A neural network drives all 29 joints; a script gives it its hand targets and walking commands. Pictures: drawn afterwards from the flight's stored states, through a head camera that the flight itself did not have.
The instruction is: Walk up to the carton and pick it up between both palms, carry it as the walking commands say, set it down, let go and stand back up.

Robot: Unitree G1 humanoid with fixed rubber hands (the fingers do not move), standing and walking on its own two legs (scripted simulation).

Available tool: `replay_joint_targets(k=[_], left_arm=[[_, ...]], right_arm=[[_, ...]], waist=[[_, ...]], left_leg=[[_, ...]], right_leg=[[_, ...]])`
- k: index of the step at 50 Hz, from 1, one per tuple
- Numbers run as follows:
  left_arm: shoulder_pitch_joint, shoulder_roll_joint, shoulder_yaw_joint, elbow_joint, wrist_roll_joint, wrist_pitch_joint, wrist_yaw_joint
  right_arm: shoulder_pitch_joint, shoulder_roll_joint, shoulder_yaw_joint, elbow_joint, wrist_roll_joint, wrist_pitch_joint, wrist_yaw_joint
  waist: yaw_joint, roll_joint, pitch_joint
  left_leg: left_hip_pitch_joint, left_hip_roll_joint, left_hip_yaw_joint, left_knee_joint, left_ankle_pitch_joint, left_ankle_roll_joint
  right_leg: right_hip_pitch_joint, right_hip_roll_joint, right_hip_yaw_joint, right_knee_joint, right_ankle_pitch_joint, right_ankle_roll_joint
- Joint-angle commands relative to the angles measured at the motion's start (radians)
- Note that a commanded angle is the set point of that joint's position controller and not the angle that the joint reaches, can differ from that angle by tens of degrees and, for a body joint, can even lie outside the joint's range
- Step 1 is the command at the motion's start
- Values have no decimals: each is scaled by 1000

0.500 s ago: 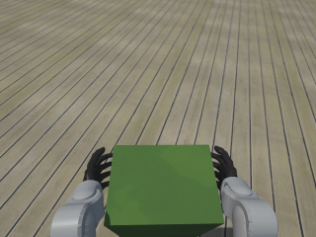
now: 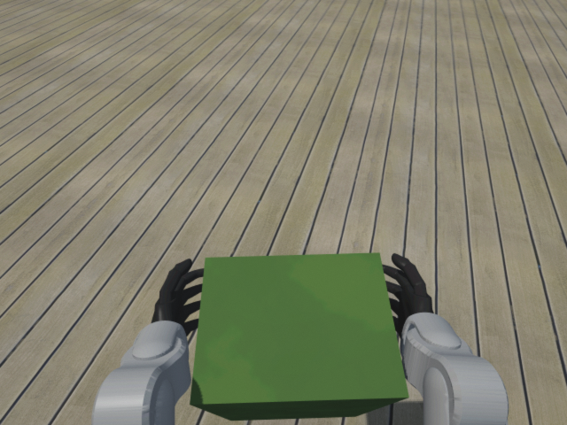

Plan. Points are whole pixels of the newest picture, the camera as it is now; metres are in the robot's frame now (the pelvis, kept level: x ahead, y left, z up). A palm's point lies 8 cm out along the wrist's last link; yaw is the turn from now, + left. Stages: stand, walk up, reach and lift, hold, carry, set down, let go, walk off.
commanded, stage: carry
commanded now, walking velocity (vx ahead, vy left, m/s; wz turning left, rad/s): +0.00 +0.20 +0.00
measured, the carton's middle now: (293, 350) +0.24 -0.01 +0.02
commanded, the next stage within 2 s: none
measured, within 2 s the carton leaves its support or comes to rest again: neither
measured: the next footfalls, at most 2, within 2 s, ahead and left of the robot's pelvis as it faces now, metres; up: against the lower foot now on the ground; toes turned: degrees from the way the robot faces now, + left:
right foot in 0.30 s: -0.02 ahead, -0.03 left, +0.00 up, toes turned -11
left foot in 0.60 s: +0.00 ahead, +0.26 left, +0.00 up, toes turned +7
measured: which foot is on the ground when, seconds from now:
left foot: down 0.00-0.30, up 0.32-0.58, down 0.60-0.92, up 0.94-1.00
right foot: down 0.00-0.00, up 0.02-0.28, down 0.30-0.62, up 0.64-0.88, down 0.90-1.00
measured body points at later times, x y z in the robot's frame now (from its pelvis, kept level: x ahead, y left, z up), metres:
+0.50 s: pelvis -0.05 +0.09 +0.01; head -0.04 +0.08 +0.46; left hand +0.20 +0.23 +0.09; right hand +0.20 -0.06 +0.08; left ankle -0.05 +0.23 -0.69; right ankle -0.06 -0.02 -0.73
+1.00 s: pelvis -0.10 +0.19 +0.00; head -0.10 +0.18 +0.45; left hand +0.15 +0.33 +0.08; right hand +0.15 +0.04 +0.07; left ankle -0.07 +0.28 -0.70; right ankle -0.12 +0.11 -0.73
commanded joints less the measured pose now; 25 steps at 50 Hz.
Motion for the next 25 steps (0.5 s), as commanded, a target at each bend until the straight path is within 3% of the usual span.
replay_joint_targets(k=[1,2,3,4,5,8,11,13,14,15,16,17,18,19,20,22,25], left_arm=[[-338,-794,-603,-125,-278,6,-132],[-390,-803,-630,-139,-295,11,-140],[-404,-821,-635,-123,-304,13,-148],[-421,-839,-638,-107,-315,12,-154],[-443,-859,-648,-118,-325,8,-158],[-445,-875,-643,-105,-334,-1,-160],[-405,-850,-609,-87,-322,-2,-156],[-370,-835,-582,-68,-310,1,-154],[-363,-831,-569,-56,-304,3,-155],[-350,-828,-558,-43,-297,4,-156],[-331,-826,-547,-16,-285,2,-154],[-335,-854,-537,-16,-279,-5,-153],[-368,-871,-553,-60,-288,-9,-158],[-382,-874,-559,-79,-283,-13,-161],[-392,-870,-561,-85,-280,-16,-161],[-386,-868,-561,-94,-286,-24,-159],[-354,-844,-562,-104,-283,-22,-148]], right_arm=[[-315,830,580,-75,264,-16,142],[-319,842,572,-76,265,-21,144],[-334,850,571,-85,260,-24,146],[-342,852,563,-85,248,-28,148],[-355,867,562,-89,247,-32,150],[-368,883,560,-97,253,-41,147],[-361,876,575,-92,258,-36,141],[-346,869,584,-75,259,-29,137],[-337,861,585,-65,257,-25,135],[-346,861,586,-59,258,-23,132],[-338,845,590,-54,244,-16,127],[-398,839,606,-88,258,-17,131],[-428,876,623,-102,279,-23,137],[-438,895,639,-103,291,-25,143],[-437,901,642,-92,292,-27,146],[-423,908,640,-91,292,-34,147],[-387,881,624,-102,282,-34,138]], waist=[[20,212,-289],[-1,340,-264],[-3,297,-270],[-3,235,-270],[-2,214,-264],[-2,175,-263],[1,163,-269],[14,130,-279],[22,85,-262],[32,-21,-259],[35,-240,-247],[37,-271,-228],[36,-155,-199],[37,-94,-181],[32,-79,-168],[25,-107,-183],[28,-160,-219]], left_leg=[[322,244,-227,-131,545,100],[290,285,-281,-124,616,202],[255,278,-271,-114,594,243],[225,250,-215,-114,485,249],[197,227,-178,-118,389,247],[157,205,-162,-138,256,254],[135,212,-193,-147,244,257],[105,197,-172,-118,246,237],[45,181,-143,-81,218,197],[-88,139,-116,5,188,135],[-250,23,-28,132,-90,37],[-228,-17,-42,321,-292,3],[-213,-3,-106,441,-277,-1],[-209,-4,-127,504,-228,-3],[-227,1,-135,512,-178,-5],[-234,0,-92,404,-139,-18],[-139,-17,-18,247,-190,-24]], right_leg=[[-106,34,-48,141,-75,11],[-165,86,-12,286,-381,13],[-165,96,35,422,-398,0],[-172,89,54,486,-340,-8],[-185,91,53,523,-289,-15],[-163,99,36,471,-226,-25],[-69,109,14,243,-227,-49],[58,116,-12,-7,-150,-71],[151,85,7,-197,-20,-82],[299,-28,136,-259,31,-97],[374,-273,407,-295,314,-190],[237,-382,473,-298,511,-291],[195,-329,384,-278,548,-299],[169,-277,305,-266,520,-271],[176,-235,241,-256,523,-237],[242,-171,154,-204,618,-197],[260,-157,126,-160,708,-191]])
